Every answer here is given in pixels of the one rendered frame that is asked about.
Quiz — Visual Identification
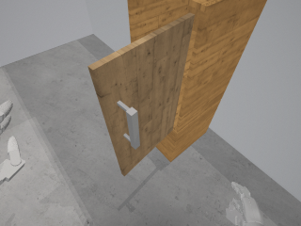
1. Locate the handle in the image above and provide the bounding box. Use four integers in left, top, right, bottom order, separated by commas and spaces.
117, 101, 140, 150

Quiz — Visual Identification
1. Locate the cupboard door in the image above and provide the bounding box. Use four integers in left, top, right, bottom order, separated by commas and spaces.
87, 12, 195, 176

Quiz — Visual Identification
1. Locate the right robot hand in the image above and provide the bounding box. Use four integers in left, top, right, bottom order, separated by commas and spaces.
226, 182, 263, 226

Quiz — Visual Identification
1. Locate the left robot hand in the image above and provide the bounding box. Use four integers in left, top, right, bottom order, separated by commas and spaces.
0, 100, 25, 185

